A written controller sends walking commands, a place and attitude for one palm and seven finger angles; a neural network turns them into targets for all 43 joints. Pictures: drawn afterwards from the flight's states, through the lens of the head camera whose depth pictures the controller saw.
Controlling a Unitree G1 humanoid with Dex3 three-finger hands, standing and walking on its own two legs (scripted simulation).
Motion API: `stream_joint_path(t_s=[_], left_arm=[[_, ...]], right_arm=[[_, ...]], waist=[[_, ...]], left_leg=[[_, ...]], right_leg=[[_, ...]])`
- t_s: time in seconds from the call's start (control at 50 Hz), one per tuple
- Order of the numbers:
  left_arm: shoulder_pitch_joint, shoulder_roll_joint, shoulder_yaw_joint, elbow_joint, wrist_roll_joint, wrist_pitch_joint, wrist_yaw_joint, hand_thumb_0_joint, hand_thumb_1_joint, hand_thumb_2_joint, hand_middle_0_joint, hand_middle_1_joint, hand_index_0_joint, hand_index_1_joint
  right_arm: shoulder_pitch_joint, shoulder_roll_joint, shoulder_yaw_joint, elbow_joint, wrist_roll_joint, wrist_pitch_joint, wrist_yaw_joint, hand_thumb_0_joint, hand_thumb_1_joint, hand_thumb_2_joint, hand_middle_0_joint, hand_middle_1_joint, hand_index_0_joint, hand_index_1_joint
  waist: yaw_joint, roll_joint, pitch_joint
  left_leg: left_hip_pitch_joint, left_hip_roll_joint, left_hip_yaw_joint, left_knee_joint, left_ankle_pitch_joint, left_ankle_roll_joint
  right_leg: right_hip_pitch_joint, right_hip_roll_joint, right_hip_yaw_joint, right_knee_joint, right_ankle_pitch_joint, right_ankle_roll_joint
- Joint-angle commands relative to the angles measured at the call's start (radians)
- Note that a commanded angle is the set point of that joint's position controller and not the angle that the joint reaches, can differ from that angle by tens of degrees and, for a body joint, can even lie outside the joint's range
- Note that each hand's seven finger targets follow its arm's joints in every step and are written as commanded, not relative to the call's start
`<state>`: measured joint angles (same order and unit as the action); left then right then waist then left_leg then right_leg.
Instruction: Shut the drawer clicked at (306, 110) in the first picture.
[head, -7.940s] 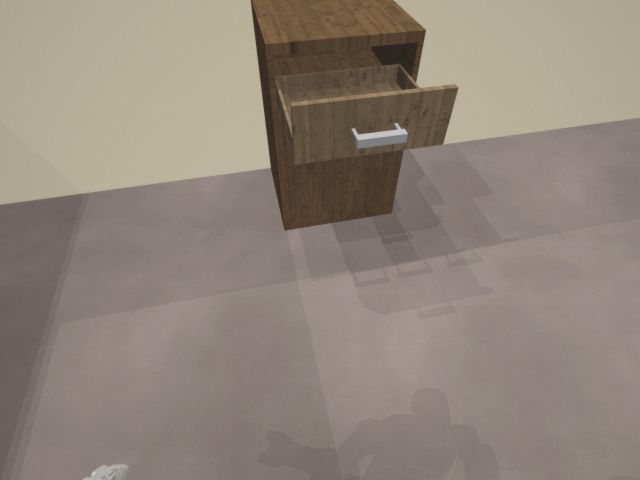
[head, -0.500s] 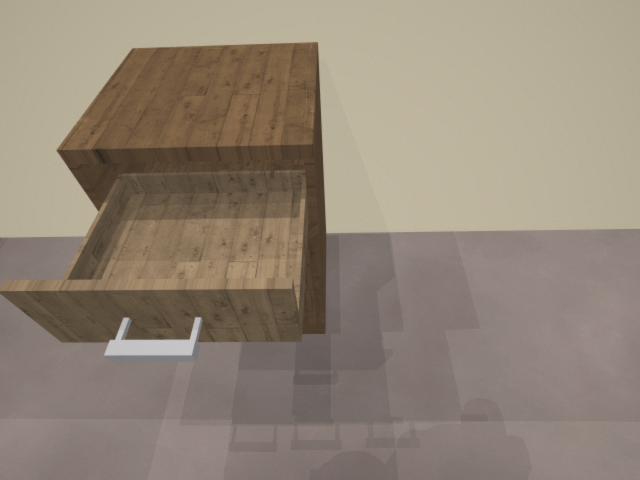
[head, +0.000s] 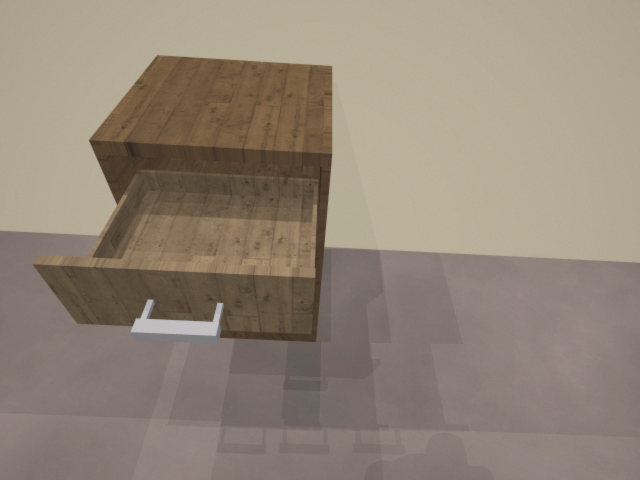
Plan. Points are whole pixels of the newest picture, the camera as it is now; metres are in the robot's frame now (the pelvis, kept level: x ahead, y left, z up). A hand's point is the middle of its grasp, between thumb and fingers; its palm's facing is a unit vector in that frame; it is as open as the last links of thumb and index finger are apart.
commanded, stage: come to a stop and stand still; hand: left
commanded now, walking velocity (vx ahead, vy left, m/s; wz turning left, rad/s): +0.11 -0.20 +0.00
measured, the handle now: (181, 319) +0.39 +0.26 -0.11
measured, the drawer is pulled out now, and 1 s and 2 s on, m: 0.30 0.30 0.30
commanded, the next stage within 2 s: look again from close up in 0.14 s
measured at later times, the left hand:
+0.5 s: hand out of the picture +0.04 +0.14 -0.18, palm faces +0.00 -0.97 -0.22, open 7.3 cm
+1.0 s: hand out of the picture -0.02 +0.12 -0.18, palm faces +0.07 -0.98 -0.16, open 7.4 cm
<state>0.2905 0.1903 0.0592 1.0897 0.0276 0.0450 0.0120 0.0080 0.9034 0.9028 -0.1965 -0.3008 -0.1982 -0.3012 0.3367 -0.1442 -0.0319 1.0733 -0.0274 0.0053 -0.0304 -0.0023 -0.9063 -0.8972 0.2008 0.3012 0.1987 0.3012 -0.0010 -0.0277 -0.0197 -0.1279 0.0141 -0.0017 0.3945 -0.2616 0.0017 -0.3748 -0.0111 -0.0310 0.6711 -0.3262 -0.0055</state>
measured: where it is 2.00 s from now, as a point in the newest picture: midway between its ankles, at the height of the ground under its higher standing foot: outside the picture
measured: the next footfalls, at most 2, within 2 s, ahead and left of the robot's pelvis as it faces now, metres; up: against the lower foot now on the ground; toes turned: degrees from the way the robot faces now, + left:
right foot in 0.26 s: +0.06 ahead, -0.12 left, +0.00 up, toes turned -3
left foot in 1.58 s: +0.15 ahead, +0.19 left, +0.00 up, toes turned +1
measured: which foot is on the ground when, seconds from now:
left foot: down 0.00-1.00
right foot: up 0.00-0.24, down 0.26-1.00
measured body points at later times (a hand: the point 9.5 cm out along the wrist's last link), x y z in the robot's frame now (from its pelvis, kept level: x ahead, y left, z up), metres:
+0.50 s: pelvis +0.02 -0.03 -0.01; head +0.02 -0.05 +0.44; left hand +0.04 +0.19 -0.16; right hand +0.03 -0.25 -0.18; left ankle +0.02 +0.08 -0.74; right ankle +0.02 -0.12 -0.74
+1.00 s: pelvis +0.02 -0.03 +0.00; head +0.00 -0.03 +0.45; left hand -0.02 +0.18 -0.16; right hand -0.01 -0.24 -0.17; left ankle +0.02 +0.08 -0.74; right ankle +0.02 -0.12 -0.74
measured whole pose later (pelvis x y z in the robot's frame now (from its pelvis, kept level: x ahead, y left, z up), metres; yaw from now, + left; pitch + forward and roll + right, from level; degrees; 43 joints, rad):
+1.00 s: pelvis +0.02 -0.03 +0.00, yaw +1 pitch -2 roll -1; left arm 0.39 0.11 0.00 1.10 0.02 -0.02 0.03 0.01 0.90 0.90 -0.20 -0.30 -0.20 -0.30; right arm 0.35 -0.14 0.01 1.14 -0.02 0.02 -0.02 0.00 -0.91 -0.90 0.20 0.30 0.20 0.30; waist 0.00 0.02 0.00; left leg -0.19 0.02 0.03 0.50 -0.31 0.01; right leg -0.14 0.03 -0.09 0.41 -0.24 -0.05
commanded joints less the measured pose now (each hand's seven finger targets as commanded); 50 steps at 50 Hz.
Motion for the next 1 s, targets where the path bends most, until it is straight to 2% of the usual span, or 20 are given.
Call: stream_joint_path(t_s=[0.0,0.08,0.12,0.16,0.2,0.22,0.24,0.26,0.28,0.3,0.34,0.38,0.42,0.44,0.52,0.58,0.78,0.84,0.9,0.98], left_arm=[[0.008,0.032,0.008,-0.046,0.003,-0.037,-0.013,0.000,0.900,0.900,-0.200,-0.300,-0.200,-0.300],[-0.031,0.025,-0.003,-0.057,-0.004,-0.039,-0.012,0.000,0.900,0.900,-0.200,-0.300,-0.200,-0.300],[-0.065,0.011,-0.011,-0.065,-0.009,-0.042,-0.010,0.000,0.900,0.900,-0.200,-0.300,-0.200,-0.300],[-0.046,-0.003,-0.015,-0.054,-0.015,-0.044,-0.004,0.000,0.900,0.900,-0.200,-0.300,-0.200,-0.300],[0.033,-0.006,-0.014,-0.019,-0.016,-0.052,0.000,0.000,0.900,0.900,-0.200,-0.300,-0.200,-0.300],[0.139,0.049,-0.024,0.056,-0.010,-0.071,0.049,0.000,0.900,0.900,-0.200,-0.300,-0.200,-0.300],[0.170,0.119,-0.015,0.033,-0.006,-0.088,0.037,0.000,0.900,0.900,-0.200,-0.300,-0.200,-0.300],[0.148,0.096,-0.033,0.020,-0.011,-0.102,0.030,0.000,0.900,0.900,-0.200,-0.300,-0.200,-0.300],[0.116,0.072,-0.034,0.003,-0.008,-0.108,0.038,0.000,0.900,0.900,-0.200,-0.300,-0.200,-0.300],[0.089,0.067,-0.036,-0.002,-0.011,-0.108,0.044,0.000,0.900,0.900,-0.200,-0.300,-0.200,-0.300],[0.040,0.066,-0.036,-0.026,-0.010,-0.094,0.047,0.000,0.900,0.900,-0.200,-0.300,-0.200,-0.300],[0.003,0.067,-0.039,-0.027,-0.016,-0.081,0.043,0.000,0.900,0.900,-0.200,-0.300,-0.200,-0.300],[0.014,0.030,-0.047,-0.024,-0.019,-0.075,0.038,0.000,0.900,0.900,-0.200,-0.300,-0.200,-0.300],[0.028,0.028,-0.049,-0.029,-0.014,-0.072,0.038,0.000,0.900,0.900,-0.200,-0.300,-0.200,-0.300],[0.050,0.041,-0.057,-0.010,-0.017,-0.083,0.032,0.000,0.900,0.900,-0.200,-0.300,-0.200,-0.300],[0.062,0.050,-0.057,-0.006,-0.018,-0.088,0.031,0.000,0.900,0.900,-0.200,-0.300,-0.200,-0.300],[0.103,0.042,-0.058,-0.002,-0.020,-0.091,0.031,0.000,0.900,0.900,-0.200,-0.300,-0.200,-0.300],[0.117,0.055,-0.051,-0.001,-0.016,-0.089,0.031,0.000,0.900,0.900,-0.200,-0.300,-0.200,-0.300],[0.140,0.074,-0.032,-0.010,-0.013,-0.081,0.030,0.000,0.900,0.900,-0.200,-0.300,-0.200,-0.300],[0.149,0.088,-0.005,-0.035,-0.009,-0.077,0.034,0.000,0.900,0.900,-0.200,-0.300,-0.200,-0.300]], right_arm=[[-0.006,-0.135,-0.009,-0.032,0.003,-0.033,-0.016,0.000,-0.900,-0.900,0.200,0.300,0.200,0.300],[0.081,-0.119,-0.009,0.007,0.002,-0.042,-0.024,0.000,-0.900,-0.900,0.200,0.300,0.200,0.300],[0.109,-0.116,-0.011,0.025,-0.001,-0.039,-0.027,0.000,-0.900,-0.900,0.200,0.300,0.200,0.300],[0.099,-0.121,-0.015,0.034,-0.002,-0.034,-0.029,0.000,-0.900,-0.900,0.200,0.300,0.200,0.300],[0.087,-0.117,-0.018,0.042,0.006,-0.030,-0.030,0.000,-0.900,-0.900,0.200,0.300,0.200,0.300],[-0.068,-0.138,-0.013,-0.013,0.025,-0.050,-0.009,0.000,-0.900,-0.900,0.200,0.300,0.200,0.300],[-0.051,-0.056,0.014,-0.064,0.020,-0.049,-0.003,0.000,-0.900,-0.900,0.200,0.300,0.200,0.300],[0.044,-0.008,0.024,-0.062,0.011,-0.040,0.003,0.000,-0.900,-0.900,0.200,0.300,0.200,0.300],[0.036,-0.023,0.016,-0.038,0.010,-0.029,0.003,0.000,-0.900,-0.900,0.200,0.300,0.200,0.300],[0.038,-0.038,0.012,-0.030,0.015,-0.021,0.003,0.000,-0.900,-0.900,0.200,0.300,0.200,0.300],[0.026,-0.015,0.017,-0.027,0.017,-0.016,0.005,0.000,-0.900,-0.900,0.200,0.300,0.200,0.300],[0.056,-0.014,0.022,-0.002,0.012,-0.018,0.003,0.000,-0.900,-0.900,0.200,0.300,0.200,0.300],[0.053,-0.060,0.021,0.002,0.008,-0.023,0.001,0.000,-0.900,-0.900,0.200,0.300,0.200,0.300],[0.032,-0.073,0.024,-0.014,0.008,-0.023,0.005,0.000,-0.900,-0.900,0.200,0.300,0.200,0.300],[0.003,-0.076,0.033,-0.003,0.011,-0.025,0.002,0.000,-0.900,-0.900,0.200,0.300,0.200,0.300],[0.006,-0.086,0.034,0.002,0.012,-0.027,0.001,0.000,-0.900,-0.900,0.200,0.300,0.200,0.300],[0.010,-0.089,0.041,0.028,0.015,-0.029,0.000,0.000,-0.900,-0.900,0.200,0.300,0.200,0.300],[0.027,-0.089,0.040,0.037,0.013,-0.017,0.004,0.000,-0.900,-0.900,0.200,0.300,0.200,0.300],[0.036,-0.078,0.035,0.028,0.007,-0.004,0.012,0.000,-0.900,-0.900,0.200,0.300,0.200,0.300],[0.065,-0.064,0.025,0.015,0.003,-0.003,0.014,0.000,-0.900,-0.900,0.200,0.300,0.200,0.300]], waist=[[0.022,0.161,0.176],[-0.015,0.174,0.137],[-0.037,0.188,0.111],[-0.028,0.190,0.086],[0.006,0.158,0.045],[0.081,0.118,0.050],[0.053,-0.077,0.040],[-0.007,-0.120,-0.100],[-0.007,-0.190,-0.145],[-0.017,-0.216,-0.130],[-0.025,-0.066,-0.064],[-0.047,-0.022,0.022],[-0.032,0.070,0.090],[-0.015,0.054,0.113],[-0.015,0.056,0.133],[-0.017,0.024,0.085],[-0.008,0.020,0.089],[-0.001,-0.005,0.118],[0.009,-0.044,0.170],[0.010,-0.078,0.176]], left_leg=[[-0.121,0.213,-0.218,-0.296,-0.198,0.123],[0.017,0.229,-0.181,-0.221,0.111,0.148],[0.029,0.233,-0.173,-0.171,0.258,0.157],[0.017,0.235,-0.169,-0.113,0.379,0.157],[-0.030,0.193,-0.132,-0.029,0.355,0.113],[-0.136,0.163,-0.006,0.204,0.308,0.026],[-0.228,0.020,0.043,0.310,0.074,-0.011],[-0.236,0.020,0.035,0.330,-0.216,-0.014],[-0.230,0.019,0.039,0.377,-0.224,-0.014],[-0.237,0.030,0.035,0.391,-0.216,-0.012],[-0.157,0.017,0.067,0.285,-0.159,-0.014],[-0.035,0.015,0.055,0.089,-0.005,-0.017],[-0.055,0.105,-0.032,0.026,0.139,0.018],[-0.099,0.128,-0.059,0.018,0.140,0.028],[-0.089,0.087,-0.046,-0.006,0.121,0.019],[-0.050,0.084,-0.035,-0.012,0.147,0.016],[-0.057,0.076,-0.036,-0.046,0.125,0.015],[-0.099,0.052,-0.013,-0.024,-0.006,0.013],[-0.178,0.011,0.024,0.057,-0.097,0.007],[-0.234,0.013,0.032,0.168,-0.107,0.013]], right_leg=[[-0.155,-0.009,0.032,0.284,0.010,0.013],[-0.177,-0.033,0.017,0.188,-0.017,0.028],[-0.107,-0.033,0.001,0.079,-0.055,0.026],[-0.008,-0.015,-0.013,-0.027,-0.066,0.021],[0.154,-0.003,-0.030,-0.216,0.104,0.016],[0.199,-0.103,0.100,-0.278,0.304,-0.020],[0.315,-0.194,0.182,-0.331,0.695,-0.038],[0.372,-0.274,0.221,-0.288,0.786,-0.111],[0.410,-0.245,0.206,-0.260,0.924,-0.128],[0.409,-0.240,0.176,-0.248,0.948,-0.138],[0.304,-0.212,0.139,-0.260,0.769,-0.156],[0.164,-0.169,0.125,-0.252,0.459,-0.115],[0.104,-0.090,0.097,-0.262,0.217,-0.056],[0.111,-0.076,0.087,-0.292,0.144,-0.049],[0.130,-0.091,0.116,-0.325,0.173,-0.053],[0.172,-0.101,0.113,-0.337,0.237,-0.050],[0.204,-0.106,0.107,-0.365,0.233,-0.048],[0.196,-0.125,0.136,-0.399,0.048,-0.066],[0.164,-0.186,0.230,-0.480,-0.202,-0.099],[0.163,-0.267,0.306,-0.516,-0.254,-0.158]])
